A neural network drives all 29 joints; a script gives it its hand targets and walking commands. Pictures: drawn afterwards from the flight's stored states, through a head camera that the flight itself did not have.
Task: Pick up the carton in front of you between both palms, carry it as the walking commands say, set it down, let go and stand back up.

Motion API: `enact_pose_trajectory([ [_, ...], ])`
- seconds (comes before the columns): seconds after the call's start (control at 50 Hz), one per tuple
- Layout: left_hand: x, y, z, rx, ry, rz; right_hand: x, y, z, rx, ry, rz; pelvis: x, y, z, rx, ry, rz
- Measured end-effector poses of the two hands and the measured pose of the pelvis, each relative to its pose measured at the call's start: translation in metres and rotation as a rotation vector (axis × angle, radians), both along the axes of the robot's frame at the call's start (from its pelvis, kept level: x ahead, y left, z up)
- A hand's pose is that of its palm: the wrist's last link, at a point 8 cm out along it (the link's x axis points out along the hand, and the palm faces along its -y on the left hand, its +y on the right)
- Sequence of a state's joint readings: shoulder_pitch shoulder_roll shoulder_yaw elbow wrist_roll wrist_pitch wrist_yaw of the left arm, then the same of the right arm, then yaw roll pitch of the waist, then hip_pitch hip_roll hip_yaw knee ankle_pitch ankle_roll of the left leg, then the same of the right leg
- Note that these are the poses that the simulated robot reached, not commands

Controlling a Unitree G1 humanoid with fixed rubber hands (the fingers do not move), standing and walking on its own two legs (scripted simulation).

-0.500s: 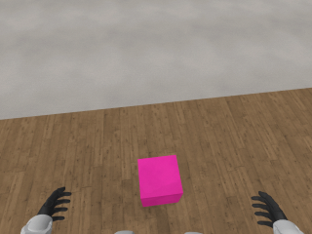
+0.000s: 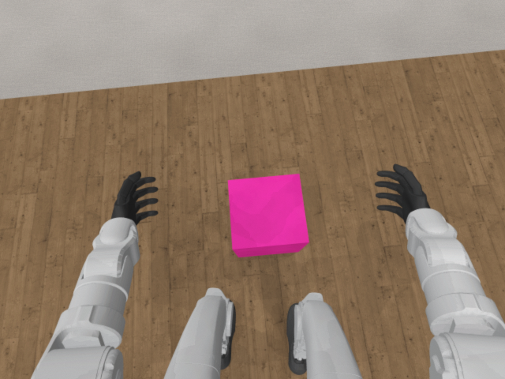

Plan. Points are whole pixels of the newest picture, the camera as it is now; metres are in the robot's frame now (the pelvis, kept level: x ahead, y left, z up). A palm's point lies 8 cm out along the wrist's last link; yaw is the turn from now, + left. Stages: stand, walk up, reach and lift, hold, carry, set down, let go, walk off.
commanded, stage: reach and lift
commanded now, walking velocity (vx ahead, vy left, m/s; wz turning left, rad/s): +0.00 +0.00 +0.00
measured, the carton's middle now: (266, 219) +0.45 +0.00 -0.56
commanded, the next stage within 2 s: none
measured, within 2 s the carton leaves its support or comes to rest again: neither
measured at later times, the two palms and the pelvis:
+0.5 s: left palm (176, 180) +0.44 +0.19 -0.18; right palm (362, 163) +0.49 -0.18 -0.18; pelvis -0.03 -0.01 -0.06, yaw +0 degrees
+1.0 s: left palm (196, 212) +0.43 +0.20 -0.42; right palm (335, 203) +0.47 -0.18 -0.42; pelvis -0.06 +0.00 -0.26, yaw +2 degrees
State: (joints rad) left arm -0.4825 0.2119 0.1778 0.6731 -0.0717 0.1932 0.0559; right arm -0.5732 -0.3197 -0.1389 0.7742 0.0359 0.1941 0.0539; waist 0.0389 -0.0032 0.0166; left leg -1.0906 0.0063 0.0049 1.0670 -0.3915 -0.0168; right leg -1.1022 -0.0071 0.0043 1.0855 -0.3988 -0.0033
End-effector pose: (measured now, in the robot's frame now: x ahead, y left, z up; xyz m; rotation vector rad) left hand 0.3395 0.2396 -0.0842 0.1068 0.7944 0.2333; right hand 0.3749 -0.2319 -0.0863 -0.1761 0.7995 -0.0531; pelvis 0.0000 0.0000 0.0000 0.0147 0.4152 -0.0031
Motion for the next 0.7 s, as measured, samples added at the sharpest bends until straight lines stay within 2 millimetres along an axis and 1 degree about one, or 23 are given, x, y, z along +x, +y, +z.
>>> enact_pose_trajectory([
  [0.12,0.035,-0.016,-0.016,-0.031,-0.063,0.034,0.043,0.016,-0.015,0.039,-0.053,0.019,-0.028,-0.003,-0.019,0.004,0.093,-0.002],
  [0.22,0.069,-0.03,-0.027,-0.057,-0.114,0.052,0.081,0.031,-0.025,0.069,-0.093,0.033,-0.043,-0.005,-0.035,0.008,0.168,-0.005],
  [0.28,0.086,-0.038,-0.034,-0.065,-0.14,0.058,0.101,0.039,-0.031,0.081,-0.119,0.042,-0.047,-0.006,-0.043,0.011,0.213,-0.006],
  [0.32,0.094,-0.042,-0.04,-0.067,-0.151,0.059,0.11,0.042,-0.036,0.085,-0.13,0.045,-0.047,-0.006,-0.046,0.012,0.244,-0.006],
  [0.42,0.101,-0.047,-0.063,-0.063,-0.149,0.058,0.12,0.046,-0.061,0.091,-0.131,0.043,-0.039,-0.008,-0.051,0.015,0.323,-0.007],
  [0.48,0.101,-0.047,-0.084,-0.062,-0.138,0.059,0.12,0.047,-0.083,0.092,-0.122,0.034,-0.032,-0.008,-0.059,0.016,0.37,-0.006],
  [0.54,0.1,-0.045,-0.112,-0.061,-0.122,0.06,0.117,0.048,-0.112,0.091,-0.109,0.023,-0.025,-0.008,-0.075,0.018,0.419,-0.004],
  [0.62,0.096,-0.043,-0.158,-0.063,-0.103,0.063,0.109,0.048,-0.161,0.085,-0.093,0.006,-0.02,-0.007,-0.106,0.021,0.476,0.002],
  [0.7,0.091,-0.04,-0.209,-0.062,-0.093,0.059,0.101,0.047,-0.214,0.076,-0.091,-0.003,-0.023,-0.005,-0.143,0.022,0.502,0.008],
])
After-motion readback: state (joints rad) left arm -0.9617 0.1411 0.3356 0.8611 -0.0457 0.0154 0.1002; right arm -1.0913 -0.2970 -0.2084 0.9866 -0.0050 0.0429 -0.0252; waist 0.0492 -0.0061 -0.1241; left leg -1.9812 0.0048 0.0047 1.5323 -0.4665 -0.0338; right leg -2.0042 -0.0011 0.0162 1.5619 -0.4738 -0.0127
